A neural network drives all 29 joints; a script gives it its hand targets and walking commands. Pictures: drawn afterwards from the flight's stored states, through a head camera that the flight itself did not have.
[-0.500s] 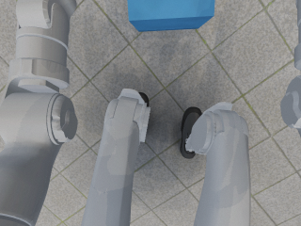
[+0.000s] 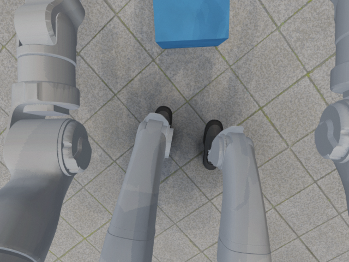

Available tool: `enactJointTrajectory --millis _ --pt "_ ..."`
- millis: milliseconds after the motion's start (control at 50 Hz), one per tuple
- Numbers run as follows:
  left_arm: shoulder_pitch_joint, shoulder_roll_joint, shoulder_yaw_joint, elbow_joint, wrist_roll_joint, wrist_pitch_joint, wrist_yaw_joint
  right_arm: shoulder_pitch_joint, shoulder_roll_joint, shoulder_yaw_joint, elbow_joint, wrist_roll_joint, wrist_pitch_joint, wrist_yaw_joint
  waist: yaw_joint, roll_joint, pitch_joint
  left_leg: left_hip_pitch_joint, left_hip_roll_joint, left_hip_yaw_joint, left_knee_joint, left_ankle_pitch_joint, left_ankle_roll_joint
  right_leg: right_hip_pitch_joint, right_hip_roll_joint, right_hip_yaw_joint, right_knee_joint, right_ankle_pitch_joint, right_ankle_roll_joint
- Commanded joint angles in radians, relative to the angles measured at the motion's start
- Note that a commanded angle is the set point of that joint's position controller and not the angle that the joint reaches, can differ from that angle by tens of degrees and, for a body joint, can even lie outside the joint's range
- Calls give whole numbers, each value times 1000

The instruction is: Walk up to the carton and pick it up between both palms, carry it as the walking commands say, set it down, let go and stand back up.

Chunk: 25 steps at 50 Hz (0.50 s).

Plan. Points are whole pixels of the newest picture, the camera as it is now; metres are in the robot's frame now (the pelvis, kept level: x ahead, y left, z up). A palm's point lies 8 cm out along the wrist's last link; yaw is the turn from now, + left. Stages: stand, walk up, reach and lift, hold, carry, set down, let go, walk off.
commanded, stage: set down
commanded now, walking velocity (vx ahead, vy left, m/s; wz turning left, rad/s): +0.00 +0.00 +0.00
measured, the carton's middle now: (190, 12) +0.58 +0.06 -0.49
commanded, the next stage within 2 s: let go in 0.24 s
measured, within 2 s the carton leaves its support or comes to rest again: neither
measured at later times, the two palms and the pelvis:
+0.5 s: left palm out of the picture +0.51 +0.24 -0.03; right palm out of the picture +0.58 -0.15 -0.03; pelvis +0.04 +0.01 +0.09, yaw -1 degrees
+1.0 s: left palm out of the picture +0.37 +0.24 +0.08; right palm out of the picture +0.43 -0.18 +0.07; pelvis +0.12 +0.01 +0.16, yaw +0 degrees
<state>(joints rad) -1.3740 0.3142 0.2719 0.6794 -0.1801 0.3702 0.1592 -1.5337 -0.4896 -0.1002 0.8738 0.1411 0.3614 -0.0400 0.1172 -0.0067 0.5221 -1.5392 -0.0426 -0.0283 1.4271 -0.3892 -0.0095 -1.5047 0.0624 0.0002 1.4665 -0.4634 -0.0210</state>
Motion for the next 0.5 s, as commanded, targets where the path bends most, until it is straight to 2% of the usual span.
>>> enactJointTrajectory --millis 0,20,40,60,80,100,120,140,160,180,200,220,240,260,280,300,320,340,360,380,400,420,440,460,480 --pt "-348 141 -1 -180 -6 -52 -4 -450 -201 -31 -196 3 -48 4 44 -67 -2043 719 -22 55 -155 441 -21 648 24 25 -198 337 3" --pt "-291 153 22 -88 36 -58 -5 -413 -182 -43 -116 -27 -52 16 69 -57 -1967 729 -27 55 -189 432 -24 600 24 13 -227 313 5" --pt "-332 125 9 -142 30 -70 -9 -384 -156 -46 -103 -15 -64 21 69 -42 -1914 717 -29 65 -215 431 -29 610 13 37 -273 334 6" --pt "-297 91 -2 -131 11 -66 -12 -399 -198 -67 -126 -38 -78 27 23 -73 -1978 799 -19 49 -238 450 -32 659 22 12 -291 353 8" --pt "-321 129 27 -136 31 -78 -16 -336 -147 -45 -88 -24 -75 27 59 -70 -1926 788 -23 59 -262 446 -27 669 21 23 -300 359 10" --pt "-285 127 17 -144 28 -78 -14 -347 -184 -65 -138 -40 -79 37 26 -89 -2029 872 -15 58 -271 513 -37 692 28 -9 -318 399 11" --pt "-293 74 17 -98 24 -89 -22 -319 -136 -39 -58 -26 -81 42 65 -83 -1925 834 -17 58 -300 502 -32 681 23 31 -353 394 4" --pt "-284 57 7 -17 43 -96 -28 -274 -117 -74 36 -54 -88 44 43 -79 -1794 763 -13 56 -318 421 -23 618 12 44 -386 336 8" --pt "-283 81 37 -130 59 -102 -23 -294 -158 -89 -103 -54 -113 43 52 -59 -1895 853 -15 48 -336 499 -29 703 19 33 -383 418 15" --pt "-278 89 54 -86 79 -118 -23 -335 -141 -98 -86 -52 -131 48 56 -68 -1832 858 3 32 -349 554 -20 637 24 14 -382 432 21" --pt "-295 48 45 -50 97 -127 -24 -313 -174 -148 4 -108 -144 53 40 -38 -1712 803 -2 48 -356 486 -44 607 1 41 -427 373 8" --pt "-262 26 49 26 111 -128 -31 -293 -113 -152 83 -129 -147 63 48 -74 -1576 766 8 36 -393 412 -40 547 8 15 -444 291 9" --pt "-248 -11 54 24 130 -136 -40 -244 -111 -173 97 -138 -156 78 29 -52 -1504 779 13 24 -420 423 -45 493 7 7 -451 299 10" --pt "-223 -18 82 48 175 -145 -42 -232 -63 -191 109 -154 -171 90 62 -35 -1430 789 14 20 -422 471 -44 388 20 3 -448 286 9" --pt "-165 -36 94 -10 207 -165 -44 -153 -49 -222 87 -187 -190 96 55 -4 -1479 864 18 19 -419 558 -47 381 22 8 -480 335 6" --pt "-158 -50 94 53 229 -172 -42 -154 -60 -271 153 -233 -198 95 30 23 -1371 856 28 -2 -425 558 -49 246 28 13 -496 273 7" --pt "-96 -64 113 74 226 -177 -46 -125 -52 -259 132 -243 -211 98 23 -20 -1396 914 34 -2 -428 574 -60 271 16 4 -522 292 11" --pt "-30 -67 125 126 238 -182 -55 -114 -35 -243 164 -262 -214 98 43 -61 -1414 824 22 1 -447 511 -58 383 18 16 -520 309 6" --pt "-8 -70 104 78 255 -191 -67 -56 -16 -278 148 -304 -208 87 1 -52 -1475 831 18 17 -460 534 -62 449 18 9 -526 368 13" --pt "29 -20 152 14 260 -204 -66 -36 -26 -258 71 -309 -213 77 34 -94 -1560 807 9 33 -454 580 -68 578 10 32 -520 474 18" --pt "72 -28 123 41 256 -214 -80 24 37 -243 53 -324 -209 59 -2 -130 -1564 801 8 24 -476 562 -50 635 1 28 -554 510 32" --pt "56 10 120 -60 275 -220 -89 25 -2 -270 21 -340 -205 43 26 -62 -1577 798 -4 48 -483 590 -57 659 -2 39 -547 530 30" --pt "53 -11 104 20 259 -225 -101 25 48 -225 49 -311 -205 35 24 -102 -1490 734 3 48 -504 528 -49 661 -6 38 -568 508 26" --pt "146 9 98 -56 273 -232 -110 80 37 -225 -124 -304 -210 26 31 -66 -1647 845 2 45 -497 600 -37 714 4 46 -570 547 34" --pt "266 27 103 -80 285 -223 -123 183 103 -184 -112 -281 -195 10 56 -81 -1713 857 -5 50 -503 594 -40 854 4 43 -581 610 33"
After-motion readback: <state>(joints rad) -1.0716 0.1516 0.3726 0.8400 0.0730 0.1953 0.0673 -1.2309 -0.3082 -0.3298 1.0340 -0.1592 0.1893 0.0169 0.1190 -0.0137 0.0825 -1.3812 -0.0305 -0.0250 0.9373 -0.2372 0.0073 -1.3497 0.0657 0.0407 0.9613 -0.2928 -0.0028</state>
